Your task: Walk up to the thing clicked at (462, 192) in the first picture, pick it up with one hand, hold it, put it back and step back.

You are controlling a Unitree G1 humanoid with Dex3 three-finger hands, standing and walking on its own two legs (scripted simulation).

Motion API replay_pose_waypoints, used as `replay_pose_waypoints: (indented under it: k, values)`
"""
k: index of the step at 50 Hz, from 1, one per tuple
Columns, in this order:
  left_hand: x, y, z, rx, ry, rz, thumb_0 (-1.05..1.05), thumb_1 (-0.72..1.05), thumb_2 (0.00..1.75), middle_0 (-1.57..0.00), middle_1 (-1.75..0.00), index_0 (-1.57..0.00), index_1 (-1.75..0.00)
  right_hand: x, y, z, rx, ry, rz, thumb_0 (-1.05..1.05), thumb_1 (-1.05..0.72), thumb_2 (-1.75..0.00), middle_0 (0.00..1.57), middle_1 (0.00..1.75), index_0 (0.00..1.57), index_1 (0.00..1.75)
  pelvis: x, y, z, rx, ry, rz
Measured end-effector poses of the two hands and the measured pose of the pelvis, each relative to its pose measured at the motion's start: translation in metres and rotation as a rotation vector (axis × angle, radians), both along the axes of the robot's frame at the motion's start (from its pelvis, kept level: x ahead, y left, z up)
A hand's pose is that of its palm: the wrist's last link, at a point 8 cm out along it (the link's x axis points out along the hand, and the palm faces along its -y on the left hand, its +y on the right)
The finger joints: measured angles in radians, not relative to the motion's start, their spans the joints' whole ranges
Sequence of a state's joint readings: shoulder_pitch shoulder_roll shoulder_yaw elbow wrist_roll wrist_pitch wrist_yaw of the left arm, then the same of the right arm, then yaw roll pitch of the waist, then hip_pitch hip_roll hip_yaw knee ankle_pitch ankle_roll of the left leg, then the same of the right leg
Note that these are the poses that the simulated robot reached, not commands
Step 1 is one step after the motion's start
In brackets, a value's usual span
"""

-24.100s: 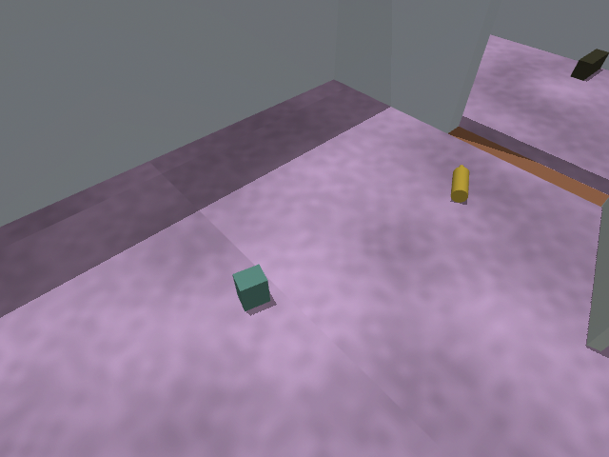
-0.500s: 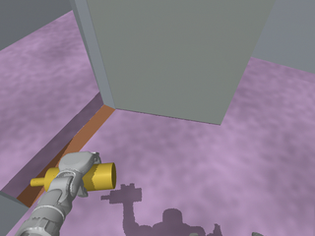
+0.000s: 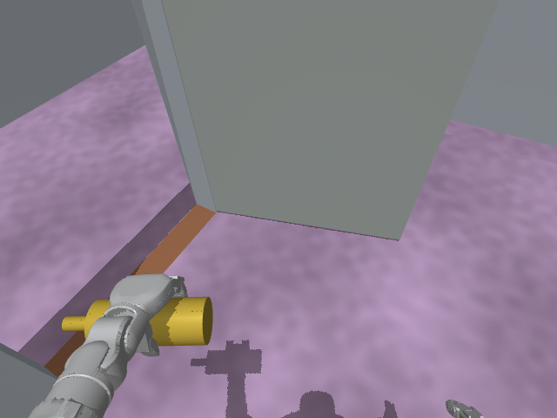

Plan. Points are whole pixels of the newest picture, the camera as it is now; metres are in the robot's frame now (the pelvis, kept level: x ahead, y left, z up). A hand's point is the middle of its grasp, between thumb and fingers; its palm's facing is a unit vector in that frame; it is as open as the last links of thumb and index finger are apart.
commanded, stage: hold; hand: left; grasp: from above
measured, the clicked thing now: (136, 322) +0.32 +0.26 -0.08
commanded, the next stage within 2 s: crouch in 1.44 s
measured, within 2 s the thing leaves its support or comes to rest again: neither
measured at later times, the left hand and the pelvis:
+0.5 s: hand (155, 325) +0.29 +0.20 -0.03, palm faces -0.46 -0.03 -0.89, open 10.5 cm; pelvis -0.01 -0.01 +0.01, yaw +0 degrees
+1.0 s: hand (153, 324) +0.29 +0.20 -0.01, palm faces -0.46 -0.03 -0.89, open 10.6 cm; pelvis -0.01 -0.01 +0.02, yaw +0 degrees
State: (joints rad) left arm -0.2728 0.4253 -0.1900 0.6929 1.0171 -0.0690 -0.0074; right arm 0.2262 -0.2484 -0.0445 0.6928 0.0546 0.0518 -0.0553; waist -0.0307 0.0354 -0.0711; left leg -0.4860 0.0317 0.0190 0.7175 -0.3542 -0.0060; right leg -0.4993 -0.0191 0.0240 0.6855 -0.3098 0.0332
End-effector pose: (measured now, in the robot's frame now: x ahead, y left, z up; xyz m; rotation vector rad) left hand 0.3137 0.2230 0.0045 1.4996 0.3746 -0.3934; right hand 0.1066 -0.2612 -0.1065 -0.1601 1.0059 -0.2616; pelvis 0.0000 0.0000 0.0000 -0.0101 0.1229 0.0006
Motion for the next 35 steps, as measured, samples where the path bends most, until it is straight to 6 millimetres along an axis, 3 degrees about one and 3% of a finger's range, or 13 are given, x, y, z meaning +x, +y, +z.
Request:
replay_pose_waypoints:
  k: [35]
  values:
    - [-0.020, -0.018, 0.028, -0.007, -0.016, -0.016, 0.00, -0.06, 0.54, -0.62, -0.63, -0.64, -0.61, 0.016, -0.005, 0.012, 0.016, -0.070, 0.016, 0.01, -0.91, -0.90, 0.20, 0.30, 0.20, 0.30, -0.007, -0.010, 0.010, 0.016, -0.066, -0.008]
